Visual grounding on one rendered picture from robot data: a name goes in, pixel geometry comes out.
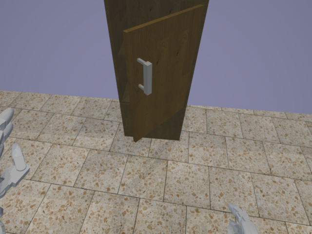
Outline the left robot hand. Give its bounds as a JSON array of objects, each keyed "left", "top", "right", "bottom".
[{"left": 0, "top": 107, "right": 30, "bottom": 199}]

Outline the handle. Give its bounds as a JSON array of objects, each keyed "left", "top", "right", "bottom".
[{"left": 137, "top": 58, "right": 152, "bottom": 95}]

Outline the right robot hand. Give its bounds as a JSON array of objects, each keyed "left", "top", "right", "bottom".
[{"left": 227, "top": 203, "right": 259, "bottom": 234}]

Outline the cupboard door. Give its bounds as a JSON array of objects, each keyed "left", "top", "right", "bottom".
[{"left": 123, "top": 4, "right": 204, "bottom": 142}]

